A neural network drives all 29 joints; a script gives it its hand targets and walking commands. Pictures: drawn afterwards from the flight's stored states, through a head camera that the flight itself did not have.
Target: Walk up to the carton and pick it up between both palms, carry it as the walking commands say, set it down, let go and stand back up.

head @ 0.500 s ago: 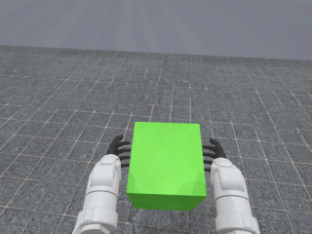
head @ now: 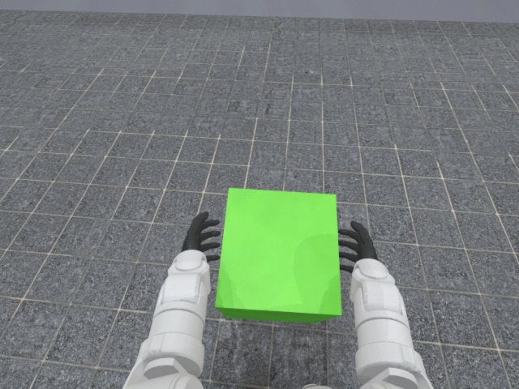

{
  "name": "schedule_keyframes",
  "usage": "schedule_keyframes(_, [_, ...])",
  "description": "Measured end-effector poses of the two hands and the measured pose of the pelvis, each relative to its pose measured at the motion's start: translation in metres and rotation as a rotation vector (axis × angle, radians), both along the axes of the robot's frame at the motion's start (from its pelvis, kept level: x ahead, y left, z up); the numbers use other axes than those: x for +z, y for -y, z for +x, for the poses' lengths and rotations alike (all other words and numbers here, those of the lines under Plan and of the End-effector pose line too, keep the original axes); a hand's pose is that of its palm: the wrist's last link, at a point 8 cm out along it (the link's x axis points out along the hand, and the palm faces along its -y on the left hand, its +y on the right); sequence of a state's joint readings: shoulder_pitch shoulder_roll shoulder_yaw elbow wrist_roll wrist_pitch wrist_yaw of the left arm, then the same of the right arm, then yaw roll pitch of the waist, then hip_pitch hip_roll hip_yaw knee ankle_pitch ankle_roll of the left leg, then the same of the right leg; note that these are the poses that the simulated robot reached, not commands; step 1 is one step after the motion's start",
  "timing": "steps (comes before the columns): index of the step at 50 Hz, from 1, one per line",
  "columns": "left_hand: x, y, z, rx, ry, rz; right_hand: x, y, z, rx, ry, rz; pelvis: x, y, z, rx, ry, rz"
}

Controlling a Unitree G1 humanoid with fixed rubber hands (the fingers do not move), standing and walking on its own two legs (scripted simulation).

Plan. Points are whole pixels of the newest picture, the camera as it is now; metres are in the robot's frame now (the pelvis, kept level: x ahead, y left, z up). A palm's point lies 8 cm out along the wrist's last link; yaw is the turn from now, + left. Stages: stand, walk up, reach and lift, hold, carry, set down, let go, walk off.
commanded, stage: set down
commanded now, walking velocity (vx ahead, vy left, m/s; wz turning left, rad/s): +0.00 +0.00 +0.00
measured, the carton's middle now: (275, 262) +0.37 -0.03 -0.13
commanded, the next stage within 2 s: none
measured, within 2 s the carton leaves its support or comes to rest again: neither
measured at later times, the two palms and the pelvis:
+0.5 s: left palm (205, 258) +0.37 +0.10 -0.09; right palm (348, 267) +0.34 -0.18 -0.11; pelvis -0.04 -0.04 -0.06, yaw +1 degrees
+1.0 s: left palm (209, 261) +0.41 +0.11 -0.18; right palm (334, 268) +0.38 -0.17 -0.20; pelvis -0.02 -0.02 -0.10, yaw +1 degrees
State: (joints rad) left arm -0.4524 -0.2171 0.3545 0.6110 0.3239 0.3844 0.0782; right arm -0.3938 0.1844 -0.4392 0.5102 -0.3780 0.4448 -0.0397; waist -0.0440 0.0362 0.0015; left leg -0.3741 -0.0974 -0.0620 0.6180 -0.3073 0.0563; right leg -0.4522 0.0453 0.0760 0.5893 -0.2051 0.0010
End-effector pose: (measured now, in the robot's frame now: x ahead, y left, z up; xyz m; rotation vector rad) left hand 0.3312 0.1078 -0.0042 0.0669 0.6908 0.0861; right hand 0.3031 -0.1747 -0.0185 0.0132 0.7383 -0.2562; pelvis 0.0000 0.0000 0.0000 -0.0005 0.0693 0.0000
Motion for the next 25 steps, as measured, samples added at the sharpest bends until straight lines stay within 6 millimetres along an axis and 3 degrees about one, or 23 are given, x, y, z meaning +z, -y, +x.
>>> schedule_keyframes(7, [-0.029,0.012,0.003,0.016,0.014,0.003,-0.028,0.011,0.001,-0.001,0.014,0.004,-0.008,0.006,-0.008,-0.009,-0.097,0.009])
schedule_keyframes(14, [-0.055,0.010,0.006,0.064,0.036,0.018,-0.060,0.008,0.014,0.012,0.034,0.026,-0.024,0.018,-0.022,-0.006,-0.193,0.026])
schedule_keyframes(25, [-0.084,0.004,0.037,0.061,0.078,0.008,-0.092,0.000,0.041,-0.020,0.074,0.034,-0.056,0.041,-0.037,0.006,-0.318,0.035])
